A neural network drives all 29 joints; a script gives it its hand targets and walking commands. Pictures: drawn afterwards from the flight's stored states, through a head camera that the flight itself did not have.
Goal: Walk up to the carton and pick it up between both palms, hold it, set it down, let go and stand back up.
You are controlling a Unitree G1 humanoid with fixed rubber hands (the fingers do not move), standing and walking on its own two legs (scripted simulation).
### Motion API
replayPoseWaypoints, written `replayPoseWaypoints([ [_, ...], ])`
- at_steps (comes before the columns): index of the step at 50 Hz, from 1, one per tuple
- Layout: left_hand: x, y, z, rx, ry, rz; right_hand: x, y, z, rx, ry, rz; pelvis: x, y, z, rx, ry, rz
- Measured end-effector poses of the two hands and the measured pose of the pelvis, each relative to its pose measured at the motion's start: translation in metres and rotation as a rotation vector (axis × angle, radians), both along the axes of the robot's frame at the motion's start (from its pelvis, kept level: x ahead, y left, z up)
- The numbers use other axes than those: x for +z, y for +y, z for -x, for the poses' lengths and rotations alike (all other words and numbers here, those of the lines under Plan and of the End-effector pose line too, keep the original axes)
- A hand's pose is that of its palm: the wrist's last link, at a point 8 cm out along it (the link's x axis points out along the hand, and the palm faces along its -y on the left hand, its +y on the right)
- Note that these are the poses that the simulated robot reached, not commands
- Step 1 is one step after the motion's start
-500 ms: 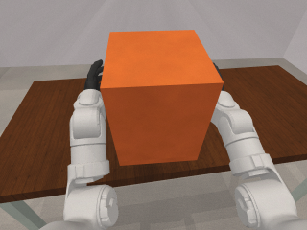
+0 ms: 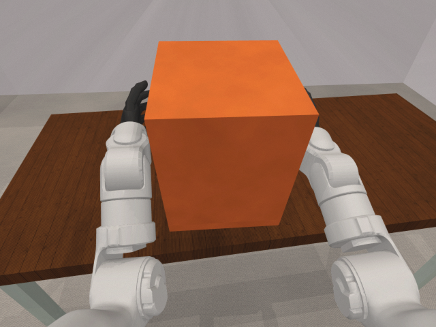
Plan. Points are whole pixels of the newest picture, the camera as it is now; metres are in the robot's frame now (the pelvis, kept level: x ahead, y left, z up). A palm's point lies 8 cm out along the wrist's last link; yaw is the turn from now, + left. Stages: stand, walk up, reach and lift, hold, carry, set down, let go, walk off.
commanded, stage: hold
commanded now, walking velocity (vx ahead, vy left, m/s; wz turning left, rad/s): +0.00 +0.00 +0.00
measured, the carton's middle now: (222, 138) +0.36 +0.01 +0.20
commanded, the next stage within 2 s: none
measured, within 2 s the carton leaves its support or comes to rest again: neither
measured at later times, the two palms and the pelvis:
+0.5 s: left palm (134, 131) +0.36 +0.16 +0.22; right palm (305, 133) +0.36 -0.14 +0.21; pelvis +0.01 +0.00 +0.00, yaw +0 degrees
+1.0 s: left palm (136, 131) +0.36 +0.15 +0.22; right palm (306, 132) +0.36 -0.14 +0.21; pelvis +0.00 +0.00 +0.00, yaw +0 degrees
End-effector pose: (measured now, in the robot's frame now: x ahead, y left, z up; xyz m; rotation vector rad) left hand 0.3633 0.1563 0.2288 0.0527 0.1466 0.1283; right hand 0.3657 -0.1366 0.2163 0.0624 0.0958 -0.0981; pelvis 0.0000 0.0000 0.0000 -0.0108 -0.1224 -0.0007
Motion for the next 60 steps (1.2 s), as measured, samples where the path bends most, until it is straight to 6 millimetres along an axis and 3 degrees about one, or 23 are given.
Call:
replayPoseWaypoints([
  [18,-0.0077,-0.0009,-0.0007,-0.004,0.006,0.018,-0.0023,-0.0014,-0.0005,-0.002,0.009,0.010,-0.0002,-0.0002,-0.0062,0.003,-0.020,0.001],
  [60,-0.0010,-0.0044,0.0004,-0.009,-0.002,0.009,-0.0014,-0.0047,0.0032,-0.012,0.004,-0.005,-0.0002,0.0009,-0.0026,-0.004,-0.013,-0.001],
])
